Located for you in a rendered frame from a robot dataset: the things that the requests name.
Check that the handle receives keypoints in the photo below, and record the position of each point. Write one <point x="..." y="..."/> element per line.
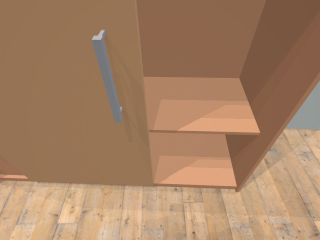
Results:
<point x="105" y="69"/>

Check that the wardrobe door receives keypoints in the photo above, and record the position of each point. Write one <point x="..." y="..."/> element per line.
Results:
<point x="7" y="168"/>
<point x="56" y="122"/>

